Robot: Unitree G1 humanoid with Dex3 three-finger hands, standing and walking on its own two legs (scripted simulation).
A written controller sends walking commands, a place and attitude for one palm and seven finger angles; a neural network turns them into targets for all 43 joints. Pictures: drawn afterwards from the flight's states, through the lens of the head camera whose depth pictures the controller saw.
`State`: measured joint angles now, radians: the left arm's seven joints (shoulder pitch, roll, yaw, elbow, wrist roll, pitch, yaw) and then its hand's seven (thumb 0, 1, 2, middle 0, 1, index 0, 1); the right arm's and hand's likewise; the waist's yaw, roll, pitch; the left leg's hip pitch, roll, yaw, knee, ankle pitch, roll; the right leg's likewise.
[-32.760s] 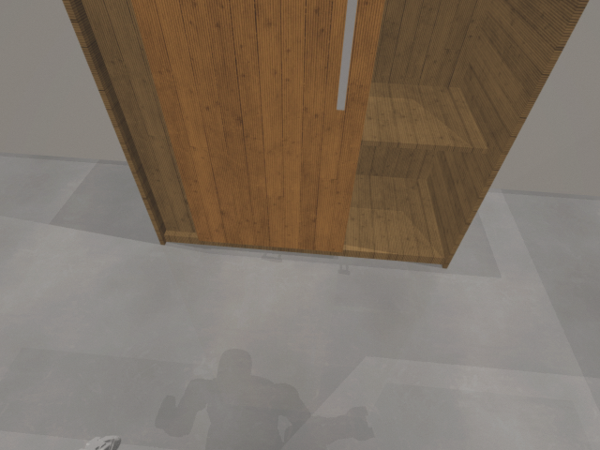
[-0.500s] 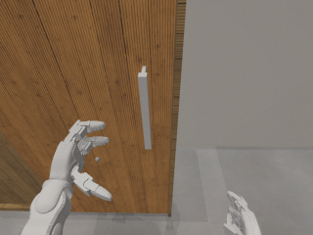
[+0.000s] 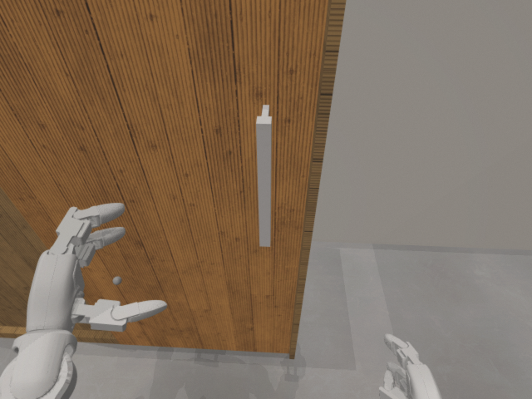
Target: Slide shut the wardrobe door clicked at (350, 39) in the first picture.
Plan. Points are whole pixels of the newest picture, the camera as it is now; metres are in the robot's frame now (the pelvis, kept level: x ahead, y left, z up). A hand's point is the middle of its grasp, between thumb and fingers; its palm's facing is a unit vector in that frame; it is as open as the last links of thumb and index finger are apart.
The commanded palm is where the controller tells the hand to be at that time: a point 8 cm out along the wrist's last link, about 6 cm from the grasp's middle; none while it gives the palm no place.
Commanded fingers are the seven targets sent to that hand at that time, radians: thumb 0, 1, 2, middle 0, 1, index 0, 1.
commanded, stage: draw the hand back to the body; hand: left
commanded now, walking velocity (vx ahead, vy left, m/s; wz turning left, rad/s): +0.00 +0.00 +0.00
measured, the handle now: (265, 183) +0.44 +0.07 +0.11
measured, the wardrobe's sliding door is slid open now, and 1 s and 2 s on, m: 0.00 0.00 0.00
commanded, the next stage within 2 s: step back with the hand held close in 0.78 s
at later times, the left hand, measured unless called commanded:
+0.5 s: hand (57, 280) +0.18 +0.27 +0.17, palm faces +0.47 -0.80 -0.37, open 8.0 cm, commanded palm +0.14 +0.29 +0.18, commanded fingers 0.00 0.90 0.90 -0.20 -0.30 -0.20 -0.30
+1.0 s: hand (53, 262) +0.19 +0.27 +0.18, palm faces +0.49 -0.78 -0.39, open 7.5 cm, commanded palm +0.14 +0.29 +0.18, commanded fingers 0.00 0.90 0.90 -0.20 -0.30 -0.20 -0.30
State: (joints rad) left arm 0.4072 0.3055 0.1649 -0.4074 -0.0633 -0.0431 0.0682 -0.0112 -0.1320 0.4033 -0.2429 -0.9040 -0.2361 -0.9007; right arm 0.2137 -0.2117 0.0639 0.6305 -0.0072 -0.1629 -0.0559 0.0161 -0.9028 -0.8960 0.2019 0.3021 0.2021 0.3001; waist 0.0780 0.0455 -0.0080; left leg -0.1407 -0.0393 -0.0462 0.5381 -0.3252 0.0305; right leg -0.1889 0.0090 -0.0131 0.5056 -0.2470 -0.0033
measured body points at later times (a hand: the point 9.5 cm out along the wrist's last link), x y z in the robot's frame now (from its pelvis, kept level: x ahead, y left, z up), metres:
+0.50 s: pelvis +0.00 +0.00 +0.01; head -0.04 -0.02 +0.45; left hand +0.15 +0.31 +0.19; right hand +0.19 -0.22 -0.07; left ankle -0.02 +0.10 -0.73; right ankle +0.02 -0.12 -0.73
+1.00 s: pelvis +0.00 +0.00 +0.01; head -0.02 -0.01 +0.46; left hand +0.16 +0.31 +0.21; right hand +0.19 -0.22 -0.07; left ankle -0.02 +0.10 -0.73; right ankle +0.02 -0.12 -0.73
